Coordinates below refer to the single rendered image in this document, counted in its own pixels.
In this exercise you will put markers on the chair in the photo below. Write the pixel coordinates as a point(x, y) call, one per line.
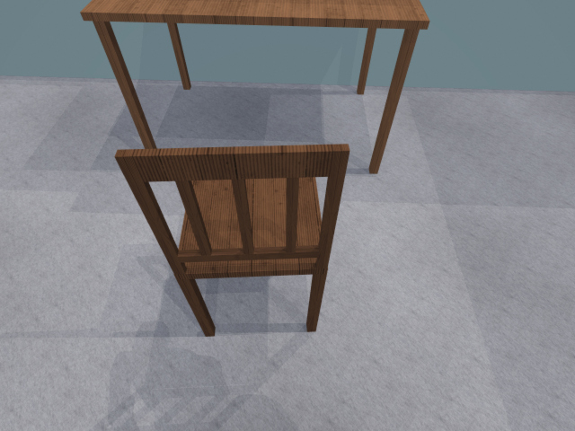
point(250, 211)

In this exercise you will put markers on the table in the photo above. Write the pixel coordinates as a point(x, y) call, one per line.
point(383, 14)

